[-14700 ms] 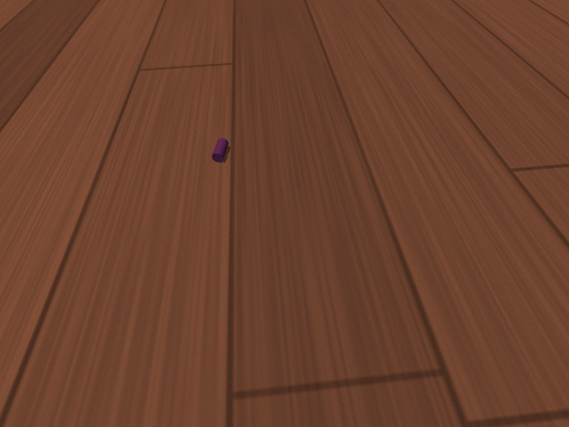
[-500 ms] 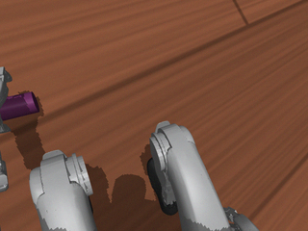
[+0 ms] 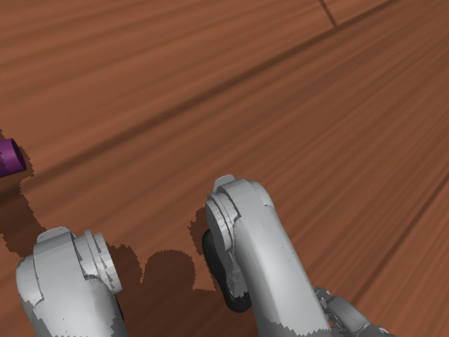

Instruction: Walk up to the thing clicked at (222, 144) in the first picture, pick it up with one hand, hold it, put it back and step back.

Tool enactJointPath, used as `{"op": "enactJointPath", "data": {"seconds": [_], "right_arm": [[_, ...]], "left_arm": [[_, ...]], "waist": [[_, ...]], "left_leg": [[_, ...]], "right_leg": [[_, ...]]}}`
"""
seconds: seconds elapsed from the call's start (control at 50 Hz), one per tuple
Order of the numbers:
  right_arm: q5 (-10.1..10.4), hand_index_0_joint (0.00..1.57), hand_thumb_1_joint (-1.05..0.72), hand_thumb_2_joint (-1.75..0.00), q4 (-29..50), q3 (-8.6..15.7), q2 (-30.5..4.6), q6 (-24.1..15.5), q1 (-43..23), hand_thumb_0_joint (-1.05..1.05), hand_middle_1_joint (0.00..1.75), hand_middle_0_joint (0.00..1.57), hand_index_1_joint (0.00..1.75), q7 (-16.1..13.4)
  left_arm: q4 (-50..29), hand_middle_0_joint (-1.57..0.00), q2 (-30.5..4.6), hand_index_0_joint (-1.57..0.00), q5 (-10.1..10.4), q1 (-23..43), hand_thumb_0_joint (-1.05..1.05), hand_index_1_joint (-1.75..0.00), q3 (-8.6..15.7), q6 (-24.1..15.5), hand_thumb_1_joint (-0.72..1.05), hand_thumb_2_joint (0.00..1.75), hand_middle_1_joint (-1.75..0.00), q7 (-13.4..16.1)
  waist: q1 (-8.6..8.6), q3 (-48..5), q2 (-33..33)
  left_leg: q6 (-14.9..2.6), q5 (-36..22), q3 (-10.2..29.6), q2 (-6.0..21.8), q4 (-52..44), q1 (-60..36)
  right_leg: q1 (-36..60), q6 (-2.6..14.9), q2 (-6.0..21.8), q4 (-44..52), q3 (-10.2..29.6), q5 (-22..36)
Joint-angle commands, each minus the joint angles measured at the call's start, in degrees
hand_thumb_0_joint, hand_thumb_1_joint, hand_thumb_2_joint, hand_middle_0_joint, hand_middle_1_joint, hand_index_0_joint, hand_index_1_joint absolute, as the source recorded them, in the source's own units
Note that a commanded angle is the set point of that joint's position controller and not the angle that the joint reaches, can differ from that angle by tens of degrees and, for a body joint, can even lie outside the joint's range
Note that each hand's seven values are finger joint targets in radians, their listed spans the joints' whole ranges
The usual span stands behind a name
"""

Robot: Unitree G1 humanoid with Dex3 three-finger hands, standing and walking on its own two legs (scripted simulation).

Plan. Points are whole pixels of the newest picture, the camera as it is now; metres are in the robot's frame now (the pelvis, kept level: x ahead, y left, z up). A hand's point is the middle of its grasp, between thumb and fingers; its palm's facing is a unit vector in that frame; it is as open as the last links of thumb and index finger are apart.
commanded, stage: rest palm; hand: left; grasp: from above
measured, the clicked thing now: out of the picture +0.44 +0.31 -0.27
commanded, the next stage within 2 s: close in 0.06 s
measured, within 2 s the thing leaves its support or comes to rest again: neither
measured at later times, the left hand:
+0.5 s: hand out of the picture +0.43 +0.30 -0.24, palm faces -0.42 -0.16 -0.89, open 11.9 cm
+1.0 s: hand out of the picture +0.43 +0.31 -0.25, palm faces -0.43 -0.16 -0.89, open 9.5 cm
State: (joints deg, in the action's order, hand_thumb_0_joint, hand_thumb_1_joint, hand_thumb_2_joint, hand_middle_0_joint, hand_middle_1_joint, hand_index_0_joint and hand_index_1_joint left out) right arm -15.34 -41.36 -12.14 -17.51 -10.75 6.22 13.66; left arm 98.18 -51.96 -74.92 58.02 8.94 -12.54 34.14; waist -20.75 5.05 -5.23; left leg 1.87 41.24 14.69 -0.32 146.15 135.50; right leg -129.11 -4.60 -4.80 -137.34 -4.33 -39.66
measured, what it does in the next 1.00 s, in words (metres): stands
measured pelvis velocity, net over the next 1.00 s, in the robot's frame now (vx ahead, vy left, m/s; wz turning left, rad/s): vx -0.01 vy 0.01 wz -0.04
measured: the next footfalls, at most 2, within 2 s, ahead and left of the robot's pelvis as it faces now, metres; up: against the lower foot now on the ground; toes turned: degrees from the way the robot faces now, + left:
none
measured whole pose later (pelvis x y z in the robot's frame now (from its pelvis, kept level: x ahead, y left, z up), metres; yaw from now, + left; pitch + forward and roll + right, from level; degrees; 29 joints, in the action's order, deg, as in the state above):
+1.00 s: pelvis -0.01 +0.01 +0.00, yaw -2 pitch +26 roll -15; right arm -16.7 -41.2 -16.3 -19.0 -16.0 4.6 17.8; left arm 101.8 -55.2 -74.4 58.3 6.7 -13.3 38.0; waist -21.5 8.1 -7.5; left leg 1.4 41.4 17.1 -0.1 148.2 134.4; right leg -127.0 -4.8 -5.1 -137.0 -6.6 -38.6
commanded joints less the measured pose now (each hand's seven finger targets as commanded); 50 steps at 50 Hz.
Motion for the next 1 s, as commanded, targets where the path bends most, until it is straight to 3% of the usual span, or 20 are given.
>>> {"op": "enactJointPath", "data": {"seconds": [0.0, 0.02, 0.06, 0.08, 0.14, 0.18, 0.22, 0.28, 0.4, 0.5, 0.52, 0.72, 0.8, 0.84, 0.86, 0.98], "right_arm": [[-0.3, 0.2, -0.89, -0.9, -1.0, 5.1, -18.2, -0.6, 11.5, 0.0, 0.3, 0.2, 0.3, 0.0], [-0.3, 0.2, -0.89, -0.9, -1.1, 5.0, -18.2, -0.4, 11.3, 0.0, 0.3, 0.2, 0.3, -0.1], [-0.4, 0.2, -0.89, -0.9, -1.2, 4.4, -17.8, -0.1, 11.0, 0.0, 0.3, 0.2, 0.3, 0.2], [-0.6, 0.2, -0.9, -0.9, -1.0, 4.1, -17.6, -0.2, 10.6, 0.0, 0.3, 0.2, 0.3, 0.3], [-0.8, 0.2, -0.89, -0.9, -0.9, 3.5, -18.0, -0.4, 9.8, 0.0, 0.3, 0.2, 0.3, 0.5], [-0.8, 0.2, -0.89, -0.9, -0.8, 3.5, -18.3, -0.9, 9.5, 0.0, 0.3, 0.2, 0.3, 0.7], [-1.1, 0.2, -0.89, -0.9, -0.9, 3.1, -18.5, -1.2, 9.6, 0.0, 0.3, 0.2, 0.3, 0.9], [-1.3, 0.2, -0.89, -0.9, -0.8, 3.3, -19.2, -1.7, 8.4, 0.0, 0.3, 0.2, 0.3, 1.1], [-1.7, 0.2, -0.89, -0.9, -0.3, 2.2, -19.4, -2.7, 8.0, 0.0, 0.3, 0.2, 0.3, 2.2], [-1.8, 0.2, -0.89, -0.9, -0.5, 2.2, -20.1, -3.8, 7.9, 0.0, 0.3, 0.2, 0.3, 2.6], [-1.8, 0.2, -0.89, -0.9, -0.7, 1.9, -19.8, -3.8, 7.9, 0.0, 0.3, 0.2, 0.3, 2.6], [-1.6, 0.2, -0.9, -0.9, -0.2, 1.6, -20.3, -5.1, 7.5, 0.0, 0.3, 0.2, 0.3, 3.4], [-1.2, 0.2, -0.89, -0.9, -0.7, 1.8, -20.7, -5.0, 8.1, 0.0, 0.3, 0.2, 0.3, 3.5], [-1.1, 0.2, -0.89, -0.9, -0.8, 1.9, -20.3, -5.5, 7.7, 0.0, 0.3, 0.2, 0.3, 3.7], [-1.6, 0.2, -0.89, -0.9, -1.0, 1.8, -20.5, -5.3, 8.3, 0.0, 0.3, 0.2, 0.3, 3.7], [-1.1, 0.2, -0.89, -0.9, -0.4, 1.7, -20.6, -5.2, 7.8, 0.0, 0.3, 0.2, 0.3, 3.4]], "left_arm": [[-6.5, -0.09, -12.9, -0.08, 1.0, 14.9, 0.0, -0.97, 0.0, -1.3, -0.51, 1.0, -0.96, 2.1], [-6.3, -0.1, -13.3, -0.08, 0.9, 12.8, 0.0, -0.97, 0.6, -1.5, -0.51, 1.0, -0.95, 2.4], [-6.5, -0.08, -13.0, -0.07, 0.6, 13.4, 0.0, -0.97, 0.2, -2.1, -0.51, 0.99, -0.97, 2.9], [-5.9, -0.08, -12.1, -0.07, 0.5, 14.1, 0.0, -0.98, -1.1, -2.2, -0.52, 0.99, -0.98, 2.7], [-5.2, -0.09, -12.9, -0.08, 0.4, 14.5, 0.0, -0.98, -0.9, -2.9, -0.51, 1.01, -0.97, 3.7], [-4.8, -0.2, -12.5, -0.2, -0.1, 15.0, 0.0, -0.97, -1.9, -3.1, -0.35, 0.97, -0.98, 4.1], [-4.3, -0.25, -13.5, -0.26, -0.1, 14.9, 0.0, -0.96, -0.8, -3.3, -0.25, 0.95, -0.97, 5.3], [-3.2, -0.27, -13.3, -0.3, -1.0, 14.8, 0.0, -0.91, -1.8, -2.7, -0.2, 0.85, -0.94, 6.3], [-1.5, -0.34, -14.0, -0.36, -1.2, 14.7, 0.0, -0.82, -1.3, -1.3, -0.12, 0.75, -0.85, 7.3], [-0.9, -0.4, -13.7, -0.44, -0.3, 14.8, 0.0, -0.78, -1.7, -0.5, -0.03, 0.67, -0.81, 7.0], [-1.5, -0.41, -14.7, -0.44, 0.0, 14.5, 0.0, -0.77, -0.8, -0.5, -0.03, 0.68, -0.8, 7.1], [-2.2, -0.53, -13.9, -0.56, 0.8, 13.9, 0.0, -0.66, -2.2, -1.0, 0.11, 0.55, -0.69, 6.2], [-4.7, -0.57, -16.3, -0.6, 0.9, 14.8, 0.0, -0.6, -0.5, -1.2, 0.15, 0.51, -0.64, 6.5], [-3.3, -0.58, -13.7, -0.62, 0.7, 14.7, 0.0, -0.59, -2.0, -0.9, 0.18, 0.49, -0.63, 6.2], [-3.3, -0.57, -14.0, -0.61, 0.8, 14.5, 0.0, -0.58, -1.5, -1.0, 0.17, 0.47, -0.62, 6.6], [-1.0, -0.67, -14.3, -0.7, 1.3, 14.0, 0.0, -0.54, -2.3, -1.2, 0.27, 0.45, -0.57, 5.8]], "waist": [[-2.11, -35.0, 27.4], [-0.96, -36.4, 27.4], [-1.44, -36.8, 28.7], [-2.27, -35.8, 27.9], [-2.29, -34.3, 27.1], [-2.66, -32.9, 27.0], [-2.5, -33.0, 27.0], [-2.32, -32.4, 27.7], [-3.02, -31.6, 27.3], [-3.48, -30.8, 28.3], [-3.05, -32.1, 27.5], [-3.59, -31.1, 28.7], [-2.86, -32.9, 29.9], [-3.59, -31.5, 30.2], [-3.77, -32.4, 29.9], [-3.79, -29.0, 27.3]], "left_leg": [[-2.06, -13.1, -7.8, 1.3, -14.9, -30.3], [-1.89, -14.1, -7.5, 1.3, -15.5, -31.3], [-1.58, -15.2, -7.1, 1.5, -15.7, -31.8], [-1.9, -14.2, -7.4, 1.5, -14.5, -30.8], [-2.03, -12.5, -7.0, 1.6, -14.4, -29.3], [-1.96, -11.8, -7.1, 1.6, -14.2, -29.5], [-1.92, -11.4, -6.8, 1.6, -14.8, -29.3], [-1.71, -10.4, -6.5, 1.7, -15.1, -29.2], [-1.61, -11.3, -5.9, 1.9, -14.7, -29.2], [-1.55, -11.2, -5.8, 2.0, -14.5, -29.0], [-1.52, -11.7, -5.4, 2.1, -14.8, -29.3], [-1.41, -12.0, -5.5, 2.1, -13.9, -29.7], [-1.19, -13.2, -5.1, 2.3, -14.9, -31.2], [-0.9, -13.5, -4.8, 2.4, -14.4, -31.6], [-1.01, -14.0, -4.8, 2.5, -14.7, -31.3], [-1.54, -9.9, -5.3, 2.2, -14.7, -27.9]], "right_leg": [[18.9, 5.49, -0.5, 10.8, -10.2, 16.3], [20.0, 5.58, -0.7, 11.1, -10.3, 16.8], [19.8, 5.62, -0.7, 10.3, -10.8, 17.6], [19.9, 5.49, -0.8, 10.5, -10.5, 17.6], [19.2, 5.38, -0.9, 10.8, -10.8, 16.3], [18.6, 5.31, -0.9, 10.6, -10.9, 15.8], [18.6, 5.3, -1.0, 10.8, -11.2, 15.2], [17.5, 5.48, -1.2, 10.6, -11.3, 14.2], [18.1, 5.22, -1.2, 10.0, -11.6, 15.4], [18.1, 5.13, -1.1, 10.0, -11.6, 15.4], [19.0, 5.15, -1.3, 10.2, -11.7, 15.7], [19.9, 4.96, -1.3, 10.1, -11.7, 16.5], [20.6, 5.17, -1.4, 10.4, -11.8, 17.0], [18.8, 5.16, -0.9, 8.9, -12.1, 17.3], [20.1, 5.16, -1.4, 9.8, -12.2, 17.7], [19.1, 5.02, -1.1, 11.0, -11.9, 14.4]]}}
